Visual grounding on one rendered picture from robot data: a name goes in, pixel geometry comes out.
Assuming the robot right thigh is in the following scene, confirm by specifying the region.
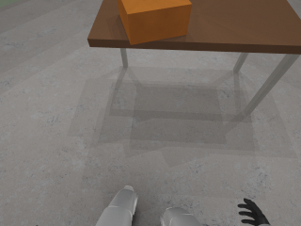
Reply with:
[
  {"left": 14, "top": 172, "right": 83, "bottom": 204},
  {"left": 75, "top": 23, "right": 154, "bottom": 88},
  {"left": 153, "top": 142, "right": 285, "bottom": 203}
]
[{"left": 160, "top": 207, "right": 202, "bottom": 226}]

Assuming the robot thigh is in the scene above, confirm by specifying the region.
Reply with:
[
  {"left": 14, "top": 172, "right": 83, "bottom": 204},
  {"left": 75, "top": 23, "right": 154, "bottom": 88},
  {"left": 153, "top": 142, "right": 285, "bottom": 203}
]
[
  {"left": 160, "top": 207, "right": 202, "bottom": 226},
  {"left": 95, "top": 188, "right": 138, "bottom": 226}
]

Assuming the robot left thigh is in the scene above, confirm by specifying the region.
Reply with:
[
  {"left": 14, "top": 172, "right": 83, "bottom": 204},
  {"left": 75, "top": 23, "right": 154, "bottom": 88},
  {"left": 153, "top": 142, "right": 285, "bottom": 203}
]
[{"left": 95, "top": 188, "right": 138, "bottom": 226}]

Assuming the table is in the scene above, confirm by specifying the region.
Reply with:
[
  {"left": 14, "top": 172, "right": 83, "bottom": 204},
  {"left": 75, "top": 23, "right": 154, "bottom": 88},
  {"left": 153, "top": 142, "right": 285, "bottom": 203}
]
[{"left": 87, "top": 0, "right": 301, "bottom": 114}]

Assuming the robot right hand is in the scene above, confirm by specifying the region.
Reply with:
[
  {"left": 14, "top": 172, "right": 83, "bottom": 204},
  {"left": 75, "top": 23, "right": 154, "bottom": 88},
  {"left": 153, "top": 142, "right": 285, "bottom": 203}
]
[{"left": 237, "top": 198, "right": 270, "bottom": 226}]

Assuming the carton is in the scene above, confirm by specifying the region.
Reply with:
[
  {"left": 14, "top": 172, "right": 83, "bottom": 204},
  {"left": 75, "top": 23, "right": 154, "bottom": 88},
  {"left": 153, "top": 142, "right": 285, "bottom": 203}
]
[{"left": 117, "top": 0, "right": 192, "bottom": 45}]

